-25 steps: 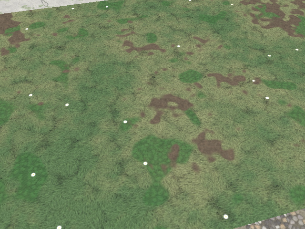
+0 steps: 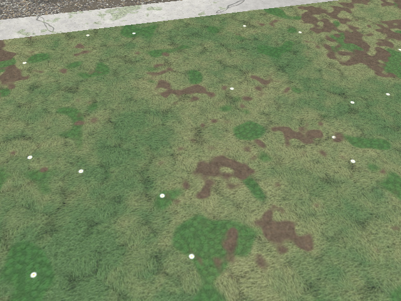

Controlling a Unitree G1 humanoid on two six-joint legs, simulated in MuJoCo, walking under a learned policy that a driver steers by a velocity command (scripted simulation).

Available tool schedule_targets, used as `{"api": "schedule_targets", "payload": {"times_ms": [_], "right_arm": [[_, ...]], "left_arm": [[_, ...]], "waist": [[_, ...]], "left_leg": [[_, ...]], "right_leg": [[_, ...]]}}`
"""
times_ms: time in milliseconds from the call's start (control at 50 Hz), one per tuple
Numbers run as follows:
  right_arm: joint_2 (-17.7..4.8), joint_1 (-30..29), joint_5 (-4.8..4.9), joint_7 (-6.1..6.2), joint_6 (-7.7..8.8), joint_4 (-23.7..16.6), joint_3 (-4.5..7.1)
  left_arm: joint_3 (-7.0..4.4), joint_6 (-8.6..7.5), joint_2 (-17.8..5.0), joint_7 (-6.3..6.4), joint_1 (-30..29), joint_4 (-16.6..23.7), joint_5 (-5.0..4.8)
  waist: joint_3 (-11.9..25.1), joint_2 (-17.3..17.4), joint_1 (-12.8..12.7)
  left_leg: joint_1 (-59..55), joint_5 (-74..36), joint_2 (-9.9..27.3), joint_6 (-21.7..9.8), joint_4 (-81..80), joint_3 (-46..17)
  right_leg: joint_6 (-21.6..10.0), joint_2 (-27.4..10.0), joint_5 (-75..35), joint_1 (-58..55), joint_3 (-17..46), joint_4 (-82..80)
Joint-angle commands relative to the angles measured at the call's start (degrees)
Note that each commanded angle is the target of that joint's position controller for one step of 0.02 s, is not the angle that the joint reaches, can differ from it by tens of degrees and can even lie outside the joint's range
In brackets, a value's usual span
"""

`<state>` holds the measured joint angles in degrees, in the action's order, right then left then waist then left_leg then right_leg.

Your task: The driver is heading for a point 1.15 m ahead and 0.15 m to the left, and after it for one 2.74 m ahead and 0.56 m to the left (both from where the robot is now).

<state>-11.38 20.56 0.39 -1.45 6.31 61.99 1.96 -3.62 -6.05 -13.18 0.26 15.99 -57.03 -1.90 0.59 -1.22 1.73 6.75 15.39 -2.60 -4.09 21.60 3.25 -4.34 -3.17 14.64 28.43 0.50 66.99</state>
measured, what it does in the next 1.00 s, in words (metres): walks ahead: right foot, then left foot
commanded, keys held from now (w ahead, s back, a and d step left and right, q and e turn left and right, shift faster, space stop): w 1.00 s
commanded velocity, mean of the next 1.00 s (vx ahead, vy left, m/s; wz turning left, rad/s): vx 0.48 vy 0.00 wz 0.00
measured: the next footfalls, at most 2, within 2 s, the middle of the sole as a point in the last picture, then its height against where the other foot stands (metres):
right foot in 0.36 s outside the picture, level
left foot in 0.92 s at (167, 260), level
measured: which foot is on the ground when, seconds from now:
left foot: down 0.00-0.38, up 0.40-0.90, down 0.92-1.00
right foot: up 0.00-0.34, down 0.36-0.92, up 0.94-1.00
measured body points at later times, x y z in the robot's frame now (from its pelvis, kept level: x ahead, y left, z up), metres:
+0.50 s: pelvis +0.27 -0.06 -0.01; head +0.30 -0.06 +0.44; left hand +0.38 +0.20 -0.14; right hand +0.29 -0.32 -0.15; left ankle +0.17 +0.09 -0.64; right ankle +0.34 -0.14 -0.74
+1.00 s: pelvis +0.56 +0.01 -0.02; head +0.59 +0.02 +0.43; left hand +0.55 +0.27 -0.17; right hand +0.71 -0.24 -0.12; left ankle +0.64 +0.10 -0.74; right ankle +0.40 -0.13 -0.66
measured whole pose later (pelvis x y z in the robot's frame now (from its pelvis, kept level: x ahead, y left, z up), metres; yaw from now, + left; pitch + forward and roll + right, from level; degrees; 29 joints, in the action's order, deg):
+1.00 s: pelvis +0.56 +0.01 -0.02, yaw +0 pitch +2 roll -1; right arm -13.6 5.3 0.5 -1.8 6.4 50.7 3.2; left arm -2.4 -5.4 -14.9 -0.2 19.5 -58.1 -1.6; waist -1.5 -1.1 -1.3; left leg 25.4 8.6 0.0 -3.1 31.5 3.1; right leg -2.4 -0.1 25.4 15.6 2.0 62.3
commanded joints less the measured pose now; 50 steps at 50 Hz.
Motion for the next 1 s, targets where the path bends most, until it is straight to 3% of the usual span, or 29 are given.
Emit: {"api": "schedule_targets", "payload": {"times_ms": [20,60,120,240,260,300,320,340,360,380,400,420,440,460,480,520,600,700,800,860,880,900,920,940,960,980,1000], "right_arm": [[-4.59,3.74,-0.47,0.30,-0.21,-1.06,-0.17],[-6.43,5.37,-0.69,1.09,-0.47,-0.91,-0.10],[-7.41,5.63,-0.85,1.99,-0.88,-1.74,-0.11],[-8.16,10.07,0.23,2.29,-1.17,-0.62,0.57],[-8.44,9.87,0.25,2.33,-1.36,-0.64,0.79],[-9.87,8.26,0.01,2.39,-1.69,-1.23,1.37],[-10.66,7.53,-0.23,2.39,-2.03,-1.49,1.69],[-10.51,6.15,-0.54,2.29,-2.50,-1.97,1.62],[-9.34,4.85,-1.02,2.03,-2.44,-3.51,0.96],[-0.66,12.71,-0.61,1.10,-1.24,-3.92,-1.27],[-3.69,10.57,0.76,0.59,0.72,-3.00,-0.66],[-8.00,4.02,2.33,0.51,1.63,-5.66,0.59],[-8.94,-0.21,2.43,1.00,1.92,-6.95,0.78],[-8.48,-1.69,1.72,1.64,1.53,-7.15,1.28],[-7.29,-0.06,1.10,2.01,0.53,-6.89,1.59],[-4.63,2.26,0.95,2.30,-1.09,-6.55,1.50],[-6.34,-6.71,0.01,2.70,-1.81,-10.11,2.22],[-5.12,-17.39,0.14,1.78,-1.05,-13.09,1.80],[-5.33,-25.11,0.83,0.15,-0.55,-16.00,1.16],[-7.20,-23.41,0.98,-0.70,0.10,-16.54,1.61],[-8.60,-19.41,0.93,-0.69,0.29,-15.60,2.32],[-10.96,-10.49,0.79,-0.43,0.37,-12.73,3.73],[-15.51,1.06,0.14,0.10,0.38,-10.03,5.21],[-20.45,6.82,-0.26,-0.01,-0.05,-8.38,6.35],[-14.98,6.25,-0.04,-0.09,-0.01,-8.68,4.67],[-12.11,0.93,0.24,0.02,0.15,-9.66,3.74],[-10.30,-4.36,0.04,0.04,0.14,-11.04,3.05]], "left_arm": [[-0.97,0.17,-2.51,-0.29,-1.76,3.27,0.40],[-0.65,0.69,-1.77,-0.24,-6.77,5.50,0.69],[0.16,0.52,-1.11,-0.49,-15.51,9.06,0.76],[1.05,-0.18,-1.99,-2.40,-25.27,12.97,0.03],[1.02,-0.42,-2.40,-2.79,-25.79,13.49,0.00],[0.22,-0.75,-4.50,-3.15,-22.60,13.32,0.11],[-0.67,-0.74,-6.36,-2.97,-17.83,12.25,0.13],[-2.06,-0.60,-8.90,-2.57,-7.64,9.27,0.02],[-3.18,-0.27,-12.26,-1.92,3.89,6.51,0.63],[-3.97,-0.08,-16.50,-1.89,10.19,4.84,2.12],[-2.48,-0.02,-11.71,-1.95,9.37,4.51,2.07],[-1.59,-0.26,-9.11,-1.96,2.91,5.14,1.32],[-0.75,-0.51,-6.83,-2.13,-3.33,6.52,1.18],[-0.22,-0.88,-5.22,-2.58,-6.71,6.84,1.75],[0.28,-1.21,-3.78,-2.93,-8.16,6.58,2.24],[0.37,-1.32,-3.74,-3.14,-6.98,5.15,2.24],[-0.25,-1.18,-7.39,-1.32,-2.09,3.25,2.32],[-0.37,-0.42,-8.63,-0.12,3.50,2.02,1.47],[-0.81,0.63,-9.30,0.09,8.21,-0.18,0.92],[-1.41,1.48,-10.42,0.33,7.33,-0.34,0.78],[-1.50,1.76,-10.82,0.35,5.86,0.02,0.78],[-1.09,2.06,-9.74,0.32,4.90,0.40,0.96],[-0.07,2.02,-7.66,0.30,4.87,1.82,1.77],[2.07,0.68,-0.19,-0.42,11.67,2.23,1.82],[1.20,-0.82,-4.39,-0.61,9.38,1.55,0.67],[0.12,-1.69,-8.54,-0.77,3.92,3.40,-0.71],[0.07,-1.84,-8.80,-0.41,0.44,4.34,-0.71]], "waist": [[-4.51,4.84,-0.72],[-5.82,4.27,-0.15],[-7.70,4.35,1.37],[-9.93,5.14,2.72],[-9.56,5.26,2.15],[-5.71,6.93,-0.91],[-1.80,8.52,-3.68],[3.94,8.94,-8.80],[11.62,6.22,-13.17],[22.64,-9.72,-8.66],[23.70,-9.58,-9.89],[12.40,-8.35,-8.13],[6.53,-2.48,-5.93],[3.35,0.79,-3.61],[2.12,-0.05,-1.10],[0.83,-2.02,0.51],[-3.06,-1.57,-0.59],[-3.82,-1.46,-3.91],[-5.84,-1.66,-6.17],[-4.43,-3.03,-3.91],[-1.99,-3.69,-1.31],[3.28,-2.94,2.92],[11.98,1.71,6.86],[19.84,16.92,3.98],[21.26,14.79,5.14],[12.92,11.85,4.36],[8.26,6.94,2.60]], "left_leg": [[-6.60,-19.76,13.91,-6.06,-12.51,-12.73],[-5.91,-23.30,14.12,-6.66,-13.71,-11.35],[-3.25,-22.97,12.87,-6.01,-15.51,-8.67],[-9.96,-22.92,15.63,-6.00,-15.16,-6.86],[-12.03,-25.92,16.34,-5.76,-13.68,-6.49],[-14.87,-42.40,16.97,-4.72,-7.67,-5.54],[-15.63,-52.88,16.70,-4.11,-1.69,-5.06],[-12.70,-58.25,14.49,-2.78,9.75,-3.38],[1.14,-45.06,12.17,-1.21,26.53,-2.73],[23.99,-3.11,0.44,2.60,50.76,-3.36],[30.75,15.04,-0.65,1.05,59.34,-12.73],[35.90,11.97,3.04,0.07,61.10,-11.04],[33.89,5.91,6.48,-0.23,58.34,-9.22],[30.71,2.20,8.64,-0.13,54.77,-8.16],[26.57,0.22,10.53,-0.20,51.84,-8.53],[23.45,-0.38,11.50,0.21,48.12,-7.82],[31.74,-9.80,12.78,2.62,36.64,-6.92],[32.00,-22.05,10.13,3.26,18.56,-4.55],[33.09,-18.40,8.44,2.48,10.47,-3.93],[27.99,-11.80,6.83,0.32,7.73,-2.97],[21.47,-10.54,5.00,-0.71,6.79,-1.33],[9.63,-10.94,3.04,-2.24,6.12,0.15],[-8.42,-11.63,11.14,-5.93,7.68,-8.97],[-29.78,-1.18,24.61,-15.20,2.01,-36.38],[-30.41,3.30,25.20,-14.67,-4.14,-45.14],[-23.52,1.60,23.36,-11.64,-4.50,-36.46],[-14.86,-3.90,21.31,-10.08,-5.56,-28.76]], "right_leg": [[0.58,-4.25,-5.85,14.59,0.42,-2.12],[2.05,-4.34,-8.93,17.11,-0.38,-7.20],[3.06,-3.03,-15.46,15.46,-1.70,-20.68],[1.18,-0.56,-18.29,12.73,-2.68,-34.32],[0.37,-0.19,-16.96,12.12,-2.74,-35.50],[-1.50,2.29,-13.24,4.98,-4.08,-36.47],[-2.64,4.33,-11.38,-1.88,-5.26,-36.03],[-4.36,5.99,-11.63,-14.67,-6.04,-36.85],[-7.67,-2.11,-10.62,-34.38,3.24,-34.82],[-17.61,-18.11,2.96,-55.48,33.31,-40.40],[-17.24,-19.41,6.71,-54.59,45.33,-49.72],[-13.61,-17.34,5.15,-45.32,35.52,-51.10],[-11.56,-15.27,-1.01,-34.09,26.37,-52.85],[-10.21,-13.10,-6.29,-25.26,20.37,-54.56],[-9.14,-10.65,-8.34,-19.57,15.55,-56.30],[-9.61,-8.90,-9.41,-14.05,11.31,-58.98],[-10.21,-8.55,-11.09,-14.15,8.01,-61.88],[-7.62,-7.17,-12.81,-19.31,4.05,-61.58],[-7.18,-10.35,-12.84,-28.14,3.99,-57.90],[-5.86,-12.32,-19.89,-31.69,4.59,-53.27],[-4.98,-11.47,-29.26,-31.48,3.52,-48.67],[-3.56,-8.39,-37.30,-29.29,1.05,-38.43],[-1.39,-4.89,-28.58,-18.53,-1.98,-21.11],[2.81,5.91,3.25,5.90,-2.85,0.77],[1.79,5.23,16.98,13.03,6.03,9.01],[0.57,1.95,13.28,17.37,5.92,10.96],[0.29,-1.36,7.76,15.78,4.13,8.82]]}}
